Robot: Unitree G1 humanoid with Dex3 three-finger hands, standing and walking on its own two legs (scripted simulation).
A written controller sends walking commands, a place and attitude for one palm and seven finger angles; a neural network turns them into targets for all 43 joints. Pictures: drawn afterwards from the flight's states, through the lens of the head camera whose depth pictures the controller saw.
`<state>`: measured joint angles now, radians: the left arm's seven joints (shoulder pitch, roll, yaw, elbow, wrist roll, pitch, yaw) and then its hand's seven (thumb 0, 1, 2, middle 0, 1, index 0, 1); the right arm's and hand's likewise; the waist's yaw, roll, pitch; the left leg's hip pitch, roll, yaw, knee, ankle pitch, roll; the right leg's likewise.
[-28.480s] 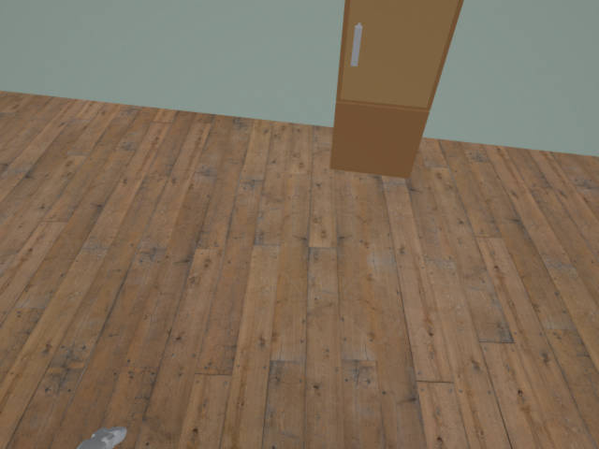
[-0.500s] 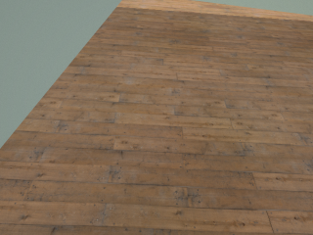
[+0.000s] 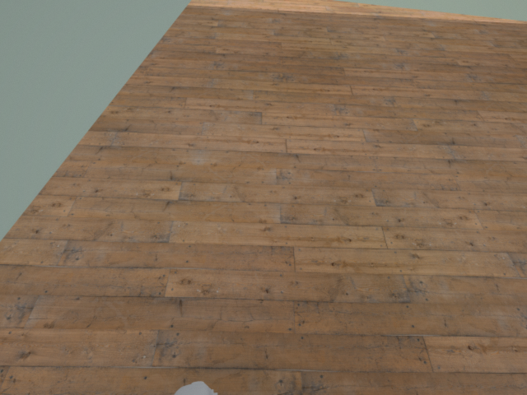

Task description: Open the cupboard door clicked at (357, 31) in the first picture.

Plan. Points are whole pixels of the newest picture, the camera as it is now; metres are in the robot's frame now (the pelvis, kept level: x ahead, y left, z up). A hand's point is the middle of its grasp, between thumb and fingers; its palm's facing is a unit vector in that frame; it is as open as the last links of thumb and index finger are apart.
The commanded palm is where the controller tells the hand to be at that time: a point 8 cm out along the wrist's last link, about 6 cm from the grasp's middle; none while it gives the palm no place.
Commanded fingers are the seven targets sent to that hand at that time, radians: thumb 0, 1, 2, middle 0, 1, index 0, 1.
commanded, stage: turn to face it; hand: left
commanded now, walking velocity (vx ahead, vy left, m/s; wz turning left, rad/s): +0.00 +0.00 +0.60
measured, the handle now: out of the picture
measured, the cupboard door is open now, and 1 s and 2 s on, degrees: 46 46 46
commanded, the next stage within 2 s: none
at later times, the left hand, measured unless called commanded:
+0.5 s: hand out of the picture +0.15 +0.19 -0.16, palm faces +0.30 -0.91 -0.28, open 7.4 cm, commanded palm none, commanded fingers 0.00 0.90 0.90 -0.20 -0.30 -0.20 -0.30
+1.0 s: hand out of the picture +0.12 +0.18 -0.17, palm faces +0.55 -0.79 -0.27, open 7.4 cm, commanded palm none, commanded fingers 0.00 0.90 0.90 -0.20 -0.30 -0.20 -0.30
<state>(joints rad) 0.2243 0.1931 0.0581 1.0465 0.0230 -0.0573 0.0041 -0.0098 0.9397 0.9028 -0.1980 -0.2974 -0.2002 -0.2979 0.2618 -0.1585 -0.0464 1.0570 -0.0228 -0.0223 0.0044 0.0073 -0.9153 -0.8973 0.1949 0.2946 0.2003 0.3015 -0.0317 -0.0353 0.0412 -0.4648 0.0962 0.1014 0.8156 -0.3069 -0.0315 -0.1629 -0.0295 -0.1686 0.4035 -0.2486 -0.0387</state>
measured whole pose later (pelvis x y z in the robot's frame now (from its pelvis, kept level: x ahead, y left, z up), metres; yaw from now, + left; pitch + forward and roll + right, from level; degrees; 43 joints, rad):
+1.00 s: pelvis +0.15 -0.06 -0.01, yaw +34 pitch +1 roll -1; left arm 0.14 0.26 0.06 0.86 0.01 0.05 0.00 0.00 0.91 0.90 -0.20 -0.30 -0.20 -0.30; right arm 0.15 -0.23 -0.05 0.90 -0.03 0.05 0.01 0.00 -0.91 -0.90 0.20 0.30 0.21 0.30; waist 0.00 0.01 0.11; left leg -0.33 0.01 -0.07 0.57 -0.25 -0.02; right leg -0.39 -0.06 -0.03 0.79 -0.42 0.07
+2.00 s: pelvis +0.21 -0.08 -0.01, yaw +70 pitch +0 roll +2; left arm 0.21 0.21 0.03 0.87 0.03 0.02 0.01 0.00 0.90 0.90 -0.20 -0.30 -0.20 -0.30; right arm 0.14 -0.25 -0.07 0.91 -0.01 0.07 0.03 0.01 -0.91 -0.90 0.20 0.29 0.20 0.30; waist -0.01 -0.05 0.12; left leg -0.39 0.01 0.07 0.79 -0.43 -0.06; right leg -0.20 -0.13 -0.14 0.53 -0.33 0.03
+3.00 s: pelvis +0.23 -0.06 -0.01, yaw +105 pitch +1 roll -1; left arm 0.12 0.27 0.06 0.86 0.01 0.06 0.00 0.00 0.91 0.90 -0.20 -0.30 -0.20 -0.30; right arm 0.19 -0.21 -0.05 0.92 -0.03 0.04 0.00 0.00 -0.91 -0.90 0.20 0.30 0.21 0.30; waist -0.02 0.00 0.10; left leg -0.31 -0.03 -0.11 0.53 -0.23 0.01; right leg -0.40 -0.04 -0.01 0.82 -0.43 0.07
